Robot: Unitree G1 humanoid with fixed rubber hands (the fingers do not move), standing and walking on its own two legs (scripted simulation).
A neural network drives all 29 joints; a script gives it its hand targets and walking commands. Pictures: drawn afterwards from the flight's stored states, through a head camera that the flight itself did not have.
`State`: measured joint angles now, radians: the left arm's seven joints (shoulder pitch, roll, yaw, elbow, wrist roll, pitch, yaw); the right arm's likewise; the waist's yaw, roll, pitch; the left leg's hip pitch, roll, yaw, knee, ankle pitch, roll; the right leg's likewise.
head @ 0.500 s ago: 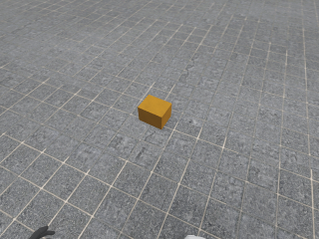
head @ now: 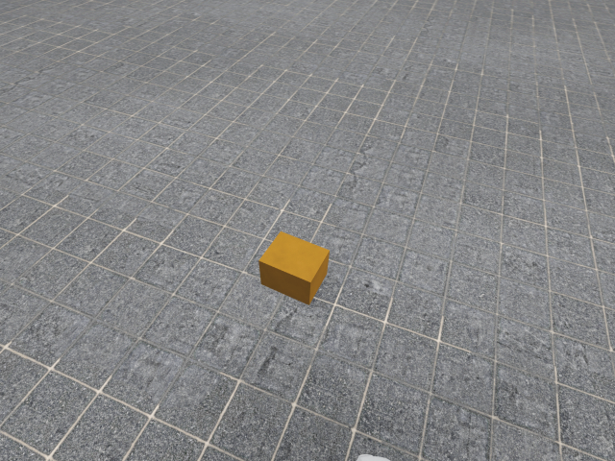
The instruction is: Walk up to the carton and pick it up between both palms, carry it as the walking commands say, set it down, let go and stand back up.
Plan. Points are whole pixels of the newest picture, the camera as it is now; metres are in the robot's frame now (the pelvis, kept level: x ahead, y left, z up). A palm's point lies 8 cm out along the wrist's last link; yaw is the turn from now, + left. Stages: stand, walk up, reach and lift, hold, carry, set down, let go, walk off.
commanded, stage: walk up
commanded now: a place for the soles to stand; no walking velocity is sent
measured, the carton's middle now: (294, 267) +0.94 +0.00 -0.69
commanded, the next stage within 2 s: none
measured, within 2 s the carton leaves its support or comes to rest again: neither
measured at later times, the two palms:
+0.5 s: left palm (76, 409) +0.24 +0.32 -0.08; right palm (490, 336) +0.34 -0.32 -0.09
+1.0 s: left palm (113, 287) +0.44 +0.33 -0.08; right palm (458, 286) +0.46 -0.31 -0.13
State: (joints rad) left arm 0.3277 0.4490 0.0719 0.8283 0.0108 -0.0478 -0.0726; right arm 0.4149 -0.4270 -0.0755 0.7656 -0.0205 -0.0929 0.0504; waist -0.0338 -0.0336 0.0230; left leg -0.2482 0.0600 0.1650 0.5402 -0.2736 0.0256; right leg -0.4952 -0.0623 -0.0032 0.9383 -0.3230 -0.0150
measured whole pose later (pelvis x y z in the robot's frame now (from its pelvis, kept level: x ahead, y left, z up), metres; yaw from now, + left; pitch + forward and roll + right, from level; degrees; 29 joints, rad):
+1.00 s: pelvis +0.39 +0.00 -0.01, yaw +4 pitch -1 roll +0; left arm 0.31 0.40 0.07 0.79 0.03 -0.09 -0.02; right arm 0.34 -0.43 -0.06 0.81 -0.02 -0.02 0.04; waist 0.01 0.07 0.07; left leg -0.47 0.03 -0.01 1.00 -0.42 0.03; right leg -0.34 -0.06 -0.11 0.65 -0.29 -0.03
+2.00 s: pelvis +0.46 +0.04 +0.01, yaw -2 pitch -1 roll +0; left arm 0.23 0.35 0.05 1.03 0.02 -0.06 0.04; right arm 0.09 -0.41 -0.08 0.97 -0.07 0.06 0.07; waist 0.00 0.04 0.05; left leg -0.35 0.04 0.01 0.79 -0.37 0.00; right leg -0.15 -0.04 0.04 0.41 -0.25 0.01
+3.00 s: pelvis +0.57 +0.23 -0.02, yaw -30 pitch -1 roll +0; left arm 0.14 0.42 0.06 0.80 0.04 0.00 -0.02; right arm 0.22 -0.45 -0.05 0.83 0.01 0.01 -0.03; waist -0.04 0.01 0.14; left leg -0.39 0.12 0.04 0.91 -0.54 0.01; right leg -0.37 0.02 0.01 0.77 -0.37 -0.04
